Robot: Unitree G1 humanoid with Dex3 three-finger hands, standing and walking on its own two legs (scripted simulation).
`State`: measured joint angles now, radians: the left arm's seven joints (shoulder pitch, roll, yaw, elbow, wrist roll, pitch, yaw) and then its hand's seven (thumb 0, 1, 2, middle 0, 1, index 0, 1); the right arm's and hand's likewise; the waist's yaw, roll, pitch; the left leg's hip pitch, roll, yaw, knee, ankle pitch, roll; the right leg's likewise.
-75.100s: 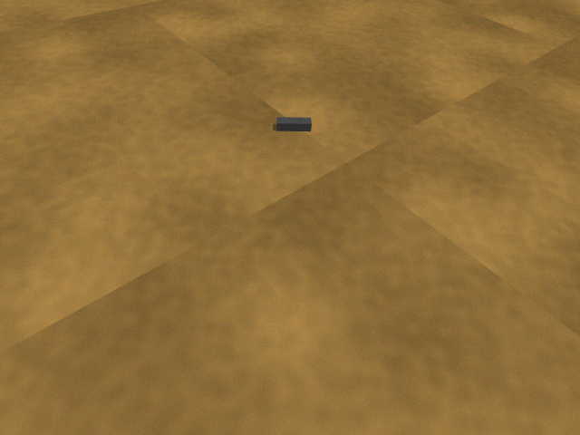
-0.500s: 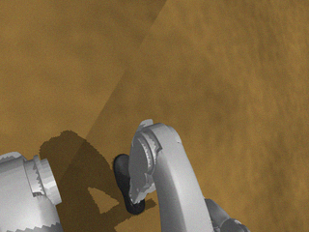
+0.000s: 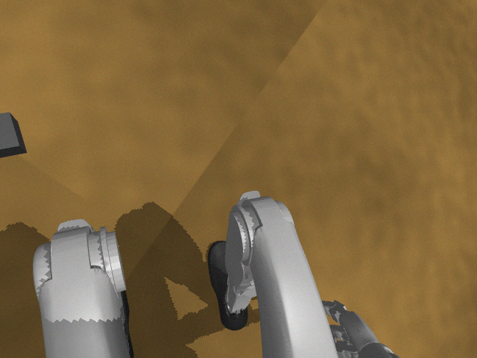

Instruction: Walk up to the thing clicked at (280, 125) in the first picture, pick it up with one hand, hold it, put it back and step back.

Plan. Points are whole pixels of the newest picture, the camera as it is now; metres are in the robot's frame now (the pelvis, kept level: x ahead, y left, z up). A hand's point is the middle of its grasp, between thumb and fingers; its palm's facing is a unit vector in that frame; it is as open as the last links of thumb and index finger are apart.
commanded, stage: withdraw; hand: left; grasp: from above
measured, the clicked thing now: out of the picture +0.47 +0.39 -0.32
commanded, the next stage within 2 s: home in 0.20 s
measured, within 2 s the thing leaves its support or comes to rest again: neither
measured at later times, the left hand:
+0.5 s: hand out of the picture +0.46 +0.41 -0.14, palm faces -0.47 -0.15 -0.87, open 12.7 cm
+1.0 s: hand out of the picture +0.31 +0.32 +0.06, palm faces -0.12 -0.79 -0.60, open 8.2 cm
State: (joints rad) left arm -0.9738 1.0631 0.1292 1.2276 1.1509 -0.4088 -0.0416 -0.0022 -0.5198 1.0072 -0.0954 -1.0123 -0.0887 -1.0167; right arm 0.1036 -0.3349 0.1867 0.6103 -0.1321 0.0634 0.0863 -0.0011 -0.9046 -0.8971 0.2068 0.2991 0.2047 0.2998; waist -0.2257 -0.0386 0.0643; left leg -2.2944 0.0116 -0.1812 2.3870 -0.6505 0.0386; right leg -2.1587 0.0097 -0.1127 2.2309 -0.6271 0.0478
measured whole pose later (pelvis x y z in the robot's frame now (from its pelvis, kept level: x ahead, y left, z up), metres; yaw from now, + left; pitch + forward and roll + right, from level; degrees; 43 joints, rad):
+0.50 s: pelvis +0.01 -0.01 -0.01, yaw +1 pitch +33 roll -12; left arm -1.01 1.06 0.18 1.34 1.17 -0.26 0.10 0.00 -0.23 0.93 -0.21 -0.78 -0.20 -0.78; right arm 0.15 -0.29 0.17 0.62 -0.12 0.04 0.12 0.00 -0.89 -0.89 0.21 0.30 0.20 0.30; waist -0.26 -0.01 0.04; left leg -2.33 0.01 -0.17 2.39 -0.65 0.03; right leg -2.21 0.01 -0.09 2.26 -0.63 0.06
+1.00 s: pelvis +0.02 -0.01 +0.16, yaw +7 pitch +31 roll -7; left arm -0.22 0.56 0.14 0.48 0.32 0.11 -0.07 0.00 0.73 0.86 -0.21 -0.33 -0.21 -0.33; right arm 0.08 -0.25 0.01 0.57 0.01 0.00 0.02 0.00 -0.90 -0.89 0.21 0.30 0.20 0.30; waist -0.07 0.02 -0.19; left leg -1.76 0.02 -0.09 1.85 -0.63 0.01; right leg -1.69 -0.02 -0.06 1.77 -0.62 0.04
